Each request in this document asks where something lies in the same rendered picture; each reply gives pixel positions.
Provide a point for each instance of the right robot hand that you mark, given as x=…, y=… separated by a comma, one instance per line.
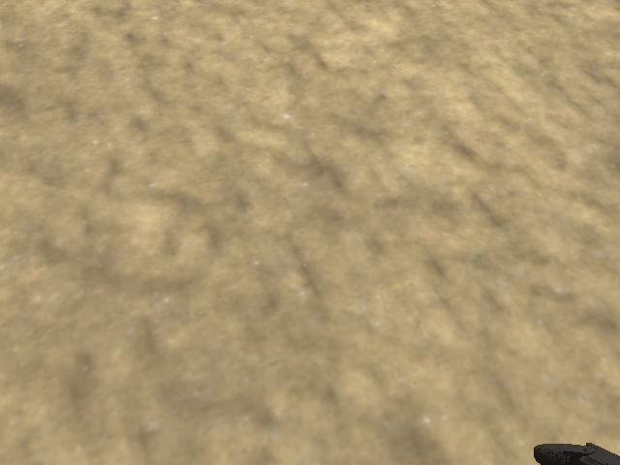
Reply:
x=568, y=454

